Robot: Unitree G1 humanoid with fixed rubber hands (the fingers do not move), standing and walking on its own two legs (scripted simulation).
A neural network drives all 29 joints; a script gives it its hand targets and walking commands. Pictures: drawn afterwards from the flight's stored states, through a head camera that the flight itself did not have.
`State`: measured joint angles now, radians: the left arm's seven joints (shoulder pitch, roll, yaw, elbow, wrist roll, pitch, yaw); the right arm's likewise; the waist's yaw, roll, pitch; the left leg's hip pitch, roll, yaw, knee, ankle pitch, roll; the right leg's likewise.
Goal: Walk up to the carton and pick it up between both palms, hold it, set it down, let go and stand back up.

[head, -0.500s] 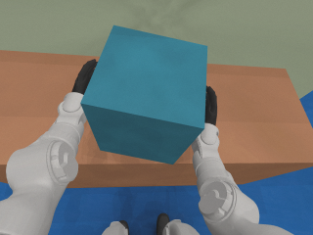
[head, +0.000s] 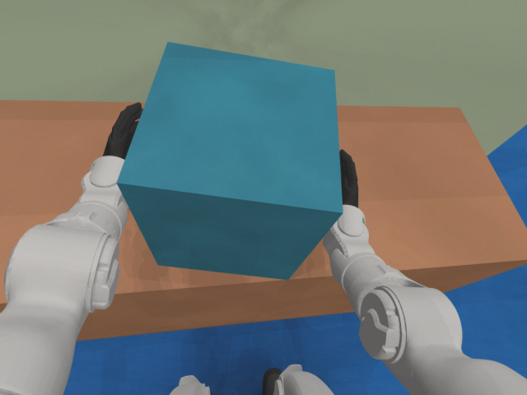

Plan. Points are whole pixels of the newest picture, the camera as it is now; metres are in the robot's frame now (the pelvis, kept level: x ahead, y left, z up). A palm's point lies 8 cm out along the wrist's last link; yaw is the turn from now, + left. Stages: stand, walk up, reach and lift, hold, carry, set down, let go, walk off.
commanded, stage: set down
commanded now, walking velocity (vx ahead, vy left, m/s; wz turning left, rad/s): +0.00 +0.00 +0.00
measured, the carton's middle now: (236, 178) +0.45 +0.00 +0.01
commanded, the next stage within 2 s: none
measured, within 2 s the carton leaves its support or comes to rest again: neither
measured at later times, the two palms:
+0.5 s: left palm (70, 127) +0.46 +0.22 +0.11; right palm (383, 170) +0.41 -0.21 +0.08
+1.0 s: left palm (81, 96) +0.48 +0.20 +0.14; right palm (398, 143) +0.43 -0.22 +0.12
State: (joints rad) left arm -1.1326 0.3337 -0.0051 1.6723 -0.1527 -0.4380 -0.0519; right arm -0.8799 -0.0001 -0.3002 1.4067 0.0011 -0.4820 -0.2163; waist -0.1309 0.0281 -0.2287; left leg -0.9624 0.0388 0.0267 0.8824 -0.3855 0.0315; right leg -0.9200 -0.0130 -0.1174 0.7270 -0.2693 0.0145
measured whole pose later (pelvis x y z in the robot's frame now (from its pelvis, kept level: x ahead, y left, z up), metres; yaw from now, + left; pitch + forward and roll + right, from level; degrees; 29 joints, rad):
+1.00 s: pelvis +0.00 -0.03 +0.02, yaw +1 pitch +23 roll -2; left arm -1.07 0.50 -0.19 1.29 -0.43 -0.16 -0.11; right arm -0.84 -0.16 -0.01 0.95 0.34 -0.08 -0.22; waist -0.11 0.00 -0.24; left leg -0.79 0.04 0.03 0.72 -0.32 0.01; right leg -0.78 0.00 -0.11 0.62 -0.23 -0.02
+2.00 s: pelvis -0.02 +0.00 +0.04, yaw +2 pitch +0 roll -2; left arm -0.66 0.44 -0.13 1.13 -0.36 -0.13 -0.15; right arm -0.44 -0.09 -0.02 0.80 0.27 -0.05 -0.23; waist -0.06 -0.02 0.02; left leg -0.32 0.00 0.05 0.59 -0.28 0.06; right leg -0.30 -0.03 -0.09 0.47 -0.18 0.02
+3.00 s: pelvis +0.01 +0.00 +0.04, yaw -1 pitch -4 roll -3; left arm 0.12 0.37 -0.03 0.57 -0.18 -0.29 -0.14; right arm 0.17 0.00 0.00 0.74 0.14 -0.48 -0.16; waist 0.05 0.00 0.09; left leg -0.20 0.03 0.08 0.63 -0.37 0.05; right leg -0.19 0.00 -0.05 0.50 -0.24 0.01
